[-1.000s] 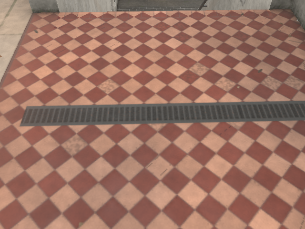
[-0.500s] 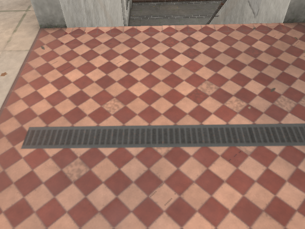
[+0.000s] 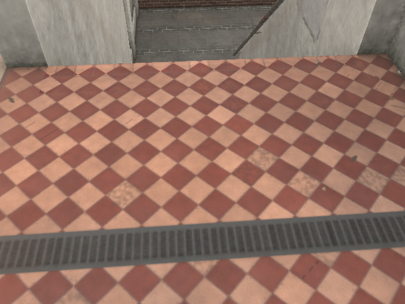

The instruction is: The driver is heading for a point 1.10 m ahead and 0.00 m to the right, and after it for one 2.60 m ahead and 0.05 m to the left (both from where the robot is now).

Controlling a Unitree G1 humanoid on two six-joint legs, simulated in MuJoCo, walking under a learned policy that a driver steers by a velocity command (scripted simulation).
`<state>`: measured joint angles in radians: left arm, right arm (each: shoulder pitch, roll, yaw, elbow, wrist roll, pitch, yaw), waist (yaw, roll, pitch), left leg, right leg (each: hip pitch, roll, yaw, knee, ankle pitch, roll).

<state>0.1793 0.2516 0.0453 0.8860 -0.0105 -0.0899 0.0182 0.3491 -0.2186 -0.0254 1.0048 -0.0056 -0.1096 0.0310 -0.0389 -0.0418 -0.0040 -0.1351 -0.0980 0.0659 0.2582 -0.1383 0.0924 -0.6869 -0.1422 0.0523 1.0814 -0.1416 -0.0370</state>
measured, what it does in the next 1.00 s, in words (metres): walks ahead: right foot, then left foot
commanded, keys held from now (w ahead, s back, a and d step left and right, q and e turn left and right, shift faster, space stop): w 1.00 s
